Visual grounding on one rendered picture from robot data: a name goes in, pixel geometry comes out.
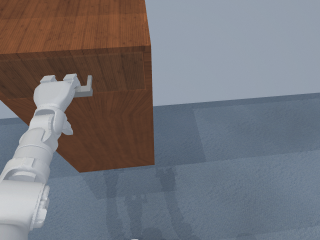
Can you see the left robot hand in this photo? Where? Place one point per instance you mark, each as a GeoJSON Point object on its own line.
{"type": "Point", "coordinates": [58, 94]}

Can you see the left robot upper arm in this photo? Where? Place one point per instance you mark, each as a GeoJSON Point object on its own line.
{"type": "Point", "coordinates": [23, 206]}

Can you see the left robot forearm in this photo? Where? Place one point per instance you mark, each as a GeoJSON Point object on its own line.
{"type": "Point", "coordinates": [32, 158]}

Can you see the cabinet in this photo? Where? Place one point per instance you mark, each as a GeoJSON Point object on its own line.
{"type": "Point", "coordinates": [112, 129]}

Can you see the handle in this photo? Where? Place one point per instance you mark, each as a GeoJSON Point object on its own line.
{"type": "Point", "coordinates": [86, 90]}

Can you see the drawer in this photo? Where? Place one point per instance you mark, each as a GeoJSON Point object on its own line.
{"type": "Point", "coordinates": [110, 72]}

